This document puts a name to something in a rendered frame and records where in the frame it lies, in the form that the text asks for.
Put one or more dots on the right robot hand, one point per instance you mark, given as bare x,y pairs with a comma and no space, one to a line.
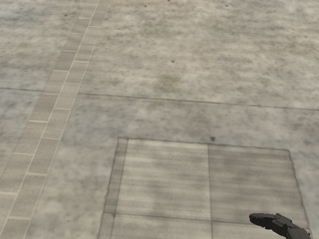
279,224

